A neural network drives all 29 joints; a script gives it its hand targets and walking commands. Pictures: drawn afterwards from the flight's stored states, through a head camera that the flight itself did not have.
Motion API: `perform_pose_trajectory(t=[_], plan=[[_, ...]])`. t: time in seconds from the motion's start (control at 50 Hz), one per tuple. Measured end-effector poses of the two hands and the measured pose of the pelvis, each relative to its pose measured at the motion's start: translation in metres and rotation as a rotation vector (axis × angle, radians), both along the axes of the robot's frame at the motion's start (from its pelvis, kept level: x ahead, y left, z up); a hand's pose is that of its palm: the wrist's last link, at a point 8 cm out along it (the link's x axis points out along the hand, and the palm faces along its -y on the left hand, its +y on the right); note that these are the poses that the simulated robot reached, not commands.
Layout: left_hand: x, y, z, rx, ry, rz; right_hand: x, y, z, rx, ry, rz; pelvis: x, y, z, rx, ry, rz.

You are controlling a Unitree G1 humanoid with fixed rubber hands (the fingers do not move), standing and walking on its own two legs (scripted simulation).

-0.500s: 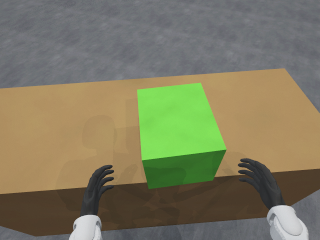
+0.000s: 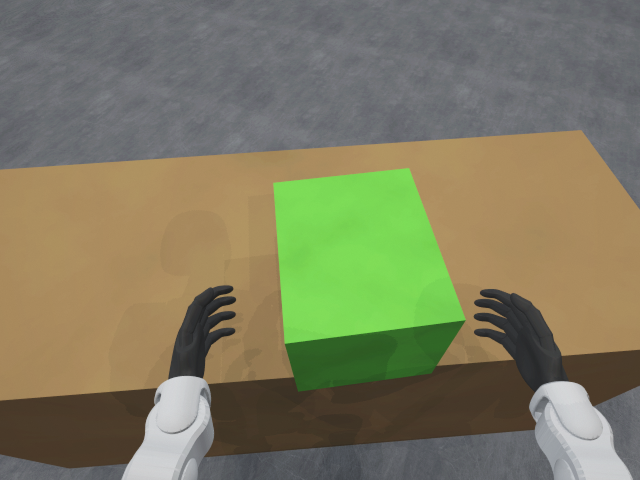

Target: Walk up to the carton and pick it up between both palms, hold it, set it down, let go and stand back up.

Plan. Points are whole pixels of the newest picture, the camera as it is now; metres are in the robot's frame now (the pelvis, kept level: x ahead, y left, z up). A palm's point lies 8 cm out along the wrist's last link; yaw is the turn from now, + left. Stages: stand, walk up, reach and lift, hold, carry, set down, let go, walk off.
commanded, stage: reach and lift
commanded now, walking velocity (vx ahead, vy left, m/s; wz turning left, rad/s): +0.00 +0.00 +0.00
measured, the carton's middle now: (353, 279) +0.39 -0.02 -0.02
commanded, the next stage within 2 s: none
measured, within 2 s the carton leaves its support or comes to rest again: neither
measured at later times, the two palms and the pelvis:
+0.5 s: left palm (189, 291) +0.32 +0.17 +0.09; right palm (532, 293) +0.31 -0.22 +0.07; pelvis -0.02 +0.00 +0.00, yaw +0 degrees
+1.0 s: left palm (198, 259) +0.37 +0.17 +0.08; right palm (505, 247) +0.38 -0.20 +0.07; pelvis +0.00 +0.00 +0.00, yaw +0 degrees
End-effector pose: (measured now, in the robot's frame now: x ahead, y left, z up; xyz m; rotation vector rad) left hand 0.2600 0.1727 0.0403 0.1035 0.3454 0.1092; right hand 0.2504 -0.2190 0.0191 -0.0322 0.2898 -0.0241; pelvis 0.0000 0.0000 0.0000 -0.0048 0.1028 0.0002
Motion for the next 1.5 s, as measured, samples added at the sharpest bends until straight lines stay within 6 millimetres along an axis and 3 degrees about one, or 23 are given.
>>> perform_pose_trajectory(t=[0.12,0.3,0.48,0.58,0.74,0.92,1.06,1.2,1.32,1.36,1.5], plan=[[0.008,-0.001,0.023,-0.011,-0.081,-0.012,0.017,0.002,0.020,-0.010,-0.067,0.014,-0.003,0.003,0.001,-0.005,-0.003,-0.001],[0.016,0.006,0.022,0.013,-0.014,0.006,0.030,0.003,0.032,-0.009,-0.053,0.024,-0.016,0.004,0.001,-0.008,-0.023,-0.001],[0.055,-0.001,0.051,0.033,-0.067,0.017,0.059,0.004,0.047,0.016,-0.050,0.042,-0.025,-0.002,0.000,-0.001,-0.045,-0.001],[0.076,-0.001,0.050,0.042,-0.019,0.035,0.080,0.004,0.053,0.027,-0.038,0.045,-0.022,-0.004,0.000,0.002,-0.043,-0.001],[0.092,0.013,0.047,0.020,-0.005,0.088,0.107,0.009,0.059,0.029,-0.045,0.054,-0.010,-0.004,0.000,0.002,-0.026,-0.001],[0.110,0.005,0.050,-0.006,-0.026,0.051,0.129,0.015,0.064,0.025,-0.069,0.069,0.000,-0.004,0.000,0.001,-0.013,-0.001],[0.110,-0.002,0.023,-0.022,0.023,0.031,0.126,0.011,0.038,0.015,-0.004,0.052,0.001,-0.002,0.000,0.000,-0.008,-0.002],[0.106,-0.008,0.013,-0.045,-0.068,0.029,0.124,0.008,0.043,0.001,-0.106,0.044,0.000,-0.003,0.000,0.000,-0.010,-0.002],[0.082,0.002,-0.037,-0.007,0.053,0.059,0.101,-0.002,-0.013,-0.019,0.103,0.015,-0.003,-0.005,-0.001,0.003,-0.013,-0.001],[0.074,0.004,-0.050,-0.001,0.066,0.071,0.098,-0.003,-0.022,-0.020,0.117,0.017,-0.005,-0.007,-0.003,0.005,-0.003,-0.002],[0.083,-0.003,-0.042,-0.050,-0.102,0.115,0.114,-0.001,-0.015,-0.019,-0.023,0.054,-0.009,-0.013,-0.013,0.015,0.098,-0.002]])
